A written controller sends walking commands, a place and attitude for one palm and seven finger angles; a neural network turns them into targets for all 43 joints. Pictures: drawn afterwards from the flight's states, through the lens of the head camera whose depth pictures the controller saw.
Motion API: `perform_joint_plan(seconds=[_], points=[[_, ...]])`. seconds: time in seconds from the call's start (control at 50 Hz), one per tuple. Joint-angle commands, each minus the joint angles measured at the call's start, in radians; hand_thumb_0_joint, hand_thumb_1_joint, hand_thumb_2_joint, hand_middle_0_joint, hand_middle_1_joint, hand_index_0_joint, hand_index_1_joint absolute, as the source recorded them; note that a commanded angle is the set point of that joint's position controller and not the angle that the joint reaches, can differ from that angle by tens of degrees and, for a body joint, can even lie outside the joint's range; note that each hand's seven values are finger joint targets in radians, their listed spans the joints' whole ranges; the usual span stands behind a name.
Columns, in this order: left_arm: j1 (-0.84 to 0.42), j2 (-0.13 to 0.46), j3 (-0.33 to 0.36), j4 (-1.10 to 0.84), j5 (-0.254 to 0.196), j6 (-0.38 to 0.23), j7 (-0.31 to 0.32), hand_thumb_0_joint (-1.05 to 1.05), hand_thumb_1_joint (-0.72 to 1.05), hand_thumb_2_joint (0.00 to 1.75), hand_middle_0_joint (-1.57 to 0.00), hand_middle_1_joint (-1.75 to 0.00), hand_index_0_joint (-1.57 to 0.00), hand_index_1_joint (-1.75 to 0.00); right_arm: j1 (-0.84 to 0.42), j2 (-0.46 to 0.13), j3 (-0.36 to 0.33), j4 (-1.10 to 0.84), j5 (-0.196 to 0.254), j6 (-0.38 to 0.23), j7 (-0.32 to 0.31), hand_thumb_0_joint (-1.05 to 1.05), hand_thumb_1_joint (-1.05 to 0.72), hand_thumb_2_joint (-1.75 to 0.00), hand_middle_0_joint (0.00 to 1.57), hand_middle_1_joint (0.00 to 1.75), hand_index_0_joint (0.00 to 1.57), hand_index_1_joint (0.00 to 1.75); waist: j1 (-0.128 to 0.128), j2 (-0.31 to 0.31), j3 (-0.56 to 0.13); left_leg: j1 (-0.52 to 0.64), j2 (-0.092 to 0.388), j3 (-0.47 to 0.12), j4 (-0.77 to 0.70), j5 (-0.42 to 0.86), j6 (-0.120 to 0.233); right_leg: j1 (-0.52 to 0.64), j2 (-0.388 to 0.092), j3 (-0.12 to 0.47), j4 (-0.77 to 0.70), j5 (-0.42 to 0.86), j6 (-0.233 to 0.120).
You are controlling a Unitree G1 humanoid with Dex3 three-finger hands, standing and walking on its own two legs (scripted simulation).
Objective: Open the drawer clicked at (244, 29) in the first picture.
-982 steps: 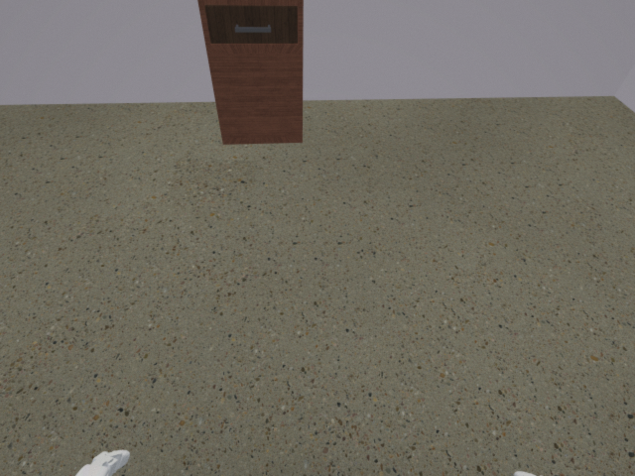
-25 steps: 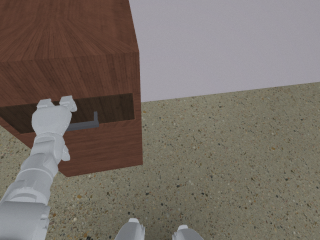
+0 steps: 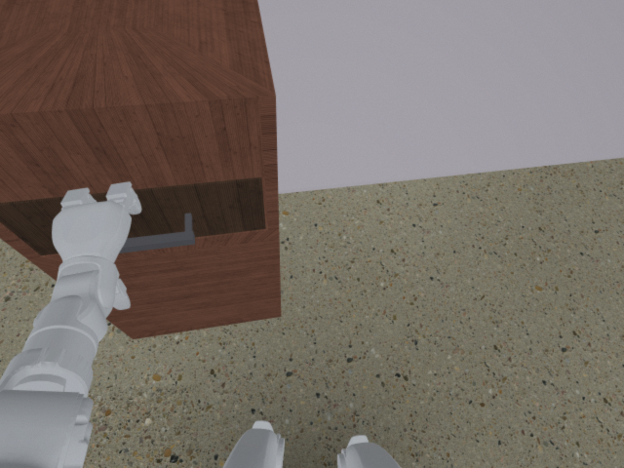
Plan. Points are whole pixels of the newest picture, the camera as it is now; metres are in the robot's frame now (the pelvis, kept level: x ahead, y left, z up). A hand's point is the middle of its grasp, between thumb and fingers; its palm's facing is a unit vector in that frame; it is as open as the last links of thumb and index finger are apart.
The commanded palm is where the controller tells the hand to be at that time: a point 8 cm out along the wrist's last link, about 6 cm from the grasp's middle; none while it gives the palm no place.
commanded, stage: move the hooked fingers above the handle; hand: left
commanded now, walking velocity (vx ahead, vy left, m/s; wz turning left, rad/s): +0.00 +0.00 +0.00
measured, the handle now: (144, 233) +0.46 +0.28 -0.08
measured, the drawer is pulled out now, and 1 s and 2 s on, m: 0.00 0.00 0.00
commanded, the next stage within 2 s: lower the fingers behind the handle in 0.20 s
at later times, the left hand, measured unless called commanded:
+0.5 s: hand (125, 249) +0.41 +0.28 -0.04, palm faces -0.06 -0.05 -1.00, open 13.8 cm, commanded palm +0.41 +0.26 +0.01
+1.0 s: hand (129, 267) +0.40 +0.28 -0.08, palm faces -0.14 -0.03 -0.99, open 13.8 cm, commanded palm +0.41 +0.27 -0.02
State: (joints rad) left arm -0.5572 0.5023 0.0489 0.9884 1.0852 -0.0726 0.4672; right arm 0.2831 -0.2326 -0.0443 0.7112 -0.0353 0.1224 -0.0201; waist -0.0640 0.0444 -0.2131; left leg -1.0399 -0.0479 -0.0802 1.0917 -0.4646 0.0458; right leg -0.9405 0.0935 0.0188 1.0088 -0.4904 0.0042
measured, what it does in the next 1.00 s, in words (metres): stands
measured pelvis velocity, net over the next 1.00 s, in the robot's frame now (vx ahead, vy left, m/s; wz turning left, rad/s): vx -0.03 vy -0.01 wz -0.02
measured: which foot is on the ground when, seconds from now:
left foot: down 0.00-1.00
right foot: down 0.00-1.00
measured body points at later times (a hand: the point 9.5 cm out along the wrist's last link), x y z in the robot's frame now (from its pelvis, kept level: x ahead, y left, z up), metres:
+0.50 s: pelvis +0.00 +0.00 +0.00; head +0.11 +0.01 +0.43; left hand +0.41 +0.28 +0.01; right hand +0.06 -0.27 -0.13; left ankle +0.02 +0.08 -0.66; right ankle -0.01 -0.13 -0.66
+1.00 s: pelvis -0.03 -0.01 -0.03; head +0.10 +0.01 +0.40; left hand +0.40 +0.28 -0.03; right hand +0.04 -0.28 -0.15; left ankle +0.02 +0.08 -0.66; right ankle -0.01 -0.13 -0.66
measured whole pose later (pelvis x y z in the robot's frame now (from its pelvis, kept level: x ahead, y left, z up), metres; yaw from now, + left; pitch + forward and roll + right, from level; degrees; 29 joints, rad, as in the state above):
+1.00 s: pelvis -0.03 -0.01 -0.03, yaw -1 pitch +27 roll -4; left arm -0.66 0.54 0.05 1.14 1.10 -0.05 0.46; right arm 0.26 -0.25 -0.01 0.68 -0.03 0.10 -0.01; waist -0.10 0.04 -0.22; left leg -1.22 -0.04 -0.08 1.23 -0.48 0.03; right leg -1.13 0.11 0.01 1.17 -0.51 0.00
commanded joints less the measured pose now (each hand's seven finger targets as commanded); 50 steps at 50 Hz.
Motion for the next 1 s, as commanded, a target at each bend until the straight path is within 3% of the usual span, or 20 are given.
perform_joint_plan(seconds=[0.0, 0.04, 0.08, 0.1, 0.18, 0.22, 0.36, 0.38, 0.44, 0.54, 0.62, 0.66, 0.74, 0.76, 0.8, 0.86, 0.88, 0.9, 0.92, 0.98], points=[[-0.413, 0.200, 0.018, -0.226, 0.020, -0.020, 0.047, 0.00, -0.50, 0.30, -0.30, -1.20, -0.30, -1.20, 0.099, -0.174, -0.059, -0.063, -0.001, -0.013, -0.010, 0.00, -0.90, -0.90, 0.20, 0.30, 0.20, 0.30, -0.037, 0.130, -0.383, 0.509, 0.050, 0.002, -0.129, 0.408, -0.024, -0.002, -0.001, -0.069, -0.113, 0.251, -0.055], [-0.408, 0.165, 0.001, -0.218, 0.004, -0.014, 0.044, 0.00, -0.50, 0.30, -0.30, -1.20, -0.30, -1.20, 0.102, -0.171, -0.062, -0.065, -0.002, -0.016, -0.007, 0.00, -0.90, -0.90, 0.20, 0.30, 0.20, 0.30, -0.046, 0.122, -0.369, 0.513, 0.050, 0.000, -0.130, 0.410, -0.022, 0.003, 0.000, -0.072, -0.118, 0.253, -0.056], [-0.392, 0.182, 0.016, -0.191, 0.002, -0.011, 0.046, 0.00, -0.50, 0.30, -0.30, -1.20, -0.30, -1.20, 0.110, -0.174, -0.062, -0.061, -0.001, -0.016, -0.007, 0.00, -0.90, -0.90, 0.20, 0.30, 0.20, 0.30, -0.045, 0.088, -0.361, 0.489, 0.049, 0.004, -0.126, 0.390, -0.017, 0.013, 0.001, -0.069, -0.119, 0.251, -0.053], [-0.386, 0.208, 0.036, -0.200, 0.005, -0.012, 0.048, 0.00, -0.50, 0.30, -0.30, -1.20, -0.30, -1.20, 0.101, -0.174, -0.060, -0.068, 0.001, -0.014, -0.008, 0.00, -0.90, -0.90, 0.20, 0.30, 0.20, 0.30, -0.032, 0.092, -0.385, 0.484, 0.046, 0.004, -0.129, 0.387, -0.018, 0.023, 0.000, -0.066, -0.115, 0.253, -0.052], [-0.404, 0.194, 0.026, -0.194, 0.016, 0.000, 0.065, 0.00, -0.50, 0.30, -0.30, -1.20, -0.30, -1.20, 0.102, -0.174, -0.058, -0.066, -0.002, -0.015, -0.003, 0.00, -0.90, -0.90, 0.20, 0.30, 0.20, 0.30, -0.033, 0.118, -0.377, 0.489, 0.045, 0.007, -0.129, 0.386, -0.019, 0.014, 0.000, -0.070, -0.111, 0.246, -0.055], [-0.402, 0.225, 0.046, -0.191, 0.021, 0.005, 0.069, 0.00, -0.50, 0.30, -0.30, -1.20, -0.30, -1.20, 0.101, -0.177, -0.057, -0.066, -0.002, -0.014, -0.005, 0.00, -0.90, -0.90, 0.20, 0.30, 0.20, 0.30, -0.032, 0.088, -0.388, 0.470, 0.044, 0.010, -0.125, 0.386, -0.016, 0.035, -0.001, -0.066, -0.110, 0.260, -0.052], [-0.387, 0.165, 0.007, -0.174, 0.016, 0.007, 0.059, 0.00, -0.50, 0.30, -0.30, -1.20, -0.30, -1.20, 0.097, -0.169, -0.060, -0.066, 0.001, -0.015, -0.001, 0.00, -0.90, -0.90, 0.20, 0.30, 0.20, 0.30, -0.038, 0.103, -0.381, 0.472, 0.044, 0.010, -0.120, 0.392, -0.017, 0.013, -0.003, -0.066, -0.106, 0.263, -0.051], [-0.358, 0.155, 0.006, -0.143, 0.012, 0.011, 0.058, 0.00, -0.50, 0.30, -0.30, -1.20, -0.30, -1.20, 0.102, -0.170, -0.060, -0.062, -0.002, -0.016, 0.002, 0.00, -0.90, -0.90, 0.20, 0.30, 0.20, 0.30, -0.037, 0.086, -0.350, 0.456, 0.043, 0.012, -0.117, 0.376, -0.015, 0.010, -0.001, -0.068, -0.108, 0.252, -0.053], [-0.361, 0.192, 0.028, -0.113, 0.012, 0.008, 0.052, 0.00, -0.50, 0.30, -0.30, -1.20, -0.30, -1.20, 0.097, -0.176, -0.054, -0.062, -0.002, -0.015, -0.001, 0.00, -0.90, -0.90, 0.20, 0.30, 0.20, 0.30, -0.041, 0.041, -0.337, 0.381, 0.038, 0.019, -0.104, 0.326, -0.005, 0.026, -0.005, -0.055, -0.104, 0.250, -0.049], [-0.390, 0.281, 0.081, -0.094, 0.026, -0.006, 0.066, 0.00, -0.50, 0.30, -0.30, -1.20, -0.30, -1.20, 0.094, -0.185, -0.045, -0.057, -0.005, -0.016, -0.004, 0.00, -0.90, -0.90, 0.20, 0.30, 0.20, 0.30, -0.033, 0.060, -0.353, 0.307, 0.032, 0.027, -0.070, 0.297, -0.001, 0.011, -0.009, -0.045, -0.066, 0.245, -0.049], [-0.376, 0.213, 0.033, -0.064, 0.030, 0.011, 0.083, 0.00, -0.50, 0.30, -0.30, -1.20, -0.30, -1.20, 0.103, -0.180, -0.051, -0.059, -0.003, -0.018, 0.005, 0.00, -0.90, -0.90, 0.20, 0.30, 0.20, 0.30, -0.042, 0.075, -0.354, 0.313, 0.032, 0.028, -0.057, 0.295, -0.005, -0.029, -0.004, -0.054, -0.058, 0.228, -0.048], [-0.367, 0.216, 0.042, -0.049, 0.022, 0.022, 0.083, 0.00, -0.50, 0.30, -0.30, -1.20, -0.30, -1.20, 0.100, -0.182, -0.052, -0.062, -0.001, -0.015, 0.007, 0.00, -0.90, -0.90, 0.20, 0.30, 0.20, 0.30, -0.043, 0.048, -0.374, 0.303, 0.029, 0.028, -0.050, 0.287, -0.003, -0.027, -0.005, -0.053, -0.053, 0.225, -0.043], [-0.410, 0.224, 0.027, 0.004, 0.017, 0.050, 0.072, 0.00, -0.50, 0.30, -0.30, -1.20, -0.30, -1.20, 0.102, -0.189, -0.043, -0.057, 0.000, -0.020, 0.005, 0.00, -0.90, -0.90, 0.20, 0.30, 0.20, 0.30, -0.060, 0.033, -0.320, 0.241, 0.029, 0.026, -0.045, 0.214, 0.003, -0.054, -0.008, -0.053, -0.051, 0.173, -0.042], [-0.407, 0.254, 0.044, 0.004, 0.022, 0.051, 0.070, 0.00, -0.50, 0.30, -0.30, -1.20, -0.30, -1.20, 0.102, -0.191, -0.042, -0.059, 0.003, -0.020, 0.004, 0.00, -0.90, -0.90, 0.20, 0.30, 0.20, 0.30, -0.052, 0.021, -0.349, 0.235, 0.027, 0.030, -0.040, 0.206, 0.005, -0.046, -0.009, -0.049, -0.046, 0.169, -0.039], [-0.390, 0.248, 0.032, 0.019, 0.023, 0.061, 0.061, 0.00, -0.50, 0.30, -0.30, -1.20, -0.30, -1.20, 0.101, -0.190, -0.037, -0.065, 0.005, -0.017, 0.001, 0.00, -0.90, -0.90, 0.20, 0.30, 0.20, 0.30, -0.051, 0.010, -0.351, 0.216, 0.024, 0.036, -0.036, 0.195, 0.007, -0.034, -0.009, -0.046, -0.047, 0.169, -0.038], [-0.380, 0.262, 0.034, 0.045, 0.017, 0.059, 0.041, 0.00, -0.50, 0.30, -0.30, -1.20, -0.30, -1.20, 0.097, -0.189, -0.030, -0.067, 0.008, -0.020, -0.001, 0.00, -0.90, -0.90, 0.20, 0.30, 0.20, 0.30, -0.051, 0.004, -0.328, 0.169, 0.022, 0.042, -0.020, 0.164, 0.013, -0.037, -0.011, -0.037, -0.043, 0.156, -0.036], [-0.348, 0.266, 0.038, 0.065, 0.010, 0.061, 0.033, 0.00, -0.50, 0.30, -0.30, -1.20, -0.30, -1.20, 0.099, -0.190, -0.024, -0.071, 0.007, -0.020, -0.001, 0.00, -0.90, -0.90, 0.20, 0.30, 0.20, 0.30, -0.039, 0.001, -0.310, 0.139, 0.018, 0.046, -0.017, 0.141, 0.013, -0.028, -0.009, -0.036, -0.040, 0.137, -0.039], [-0.388, 0.271, 0.031, 0.049, 0.012, 0.052, 0.025, 0.00, -0.50, 0.30, -0.30, -1.20, -0.30, -1.20, 0.090, -0.188, -0.022, -0.074, 0.010, -0.024, -0.004, 0.00, -0.90, -0.90, 0.20, 0.30, 0.20, 0.30, -0.055, 0.000, -0.297, 0.118, 0.021, 0.045, -0.010, 0.115, 0.016, -0.047, -0.011, -0.032, -0.040, 0.116, -0.036], [-0.390, 0.285, 0.044, 0.031, 0.010, 0.034, 0.018, 0.00, -0.50, 0.30, -0.30, -1.20, -0.30, -1.20, 0.087, -0.188, -0.023, -0.078, 0.008, -0.030, -0.008, 0.00, -0.90, -0.90, 0.20, 0.30, 0.20, 0.30, -0.049, -0.005, -0.300, 0.104, 0.021, 0.044, 0.000, 0.099, 0.016, -0.050, -0.012, -0.029, -0.032, 0.100, -0.037], [-0.467, 0.308, 0.055, -0.095, 0.020, -0.057, 0.014, 0.00, -0.50, 0.30, -0.30, -1.20, -0.30, -1.20, 0.082, -0.183, -0.028, -0.080, 0.002, -0.050, -0.016, 0.00, -0.90, -0.90, 0.20, 0.30, 0.20, 0.30, -0.047, 0.099, -0.393, 0.146, 0.028, 0.033, 0.032, 0.104, 0.012, -0.113, -0.009, -0.029, 0.015, 0.083, -0.045]])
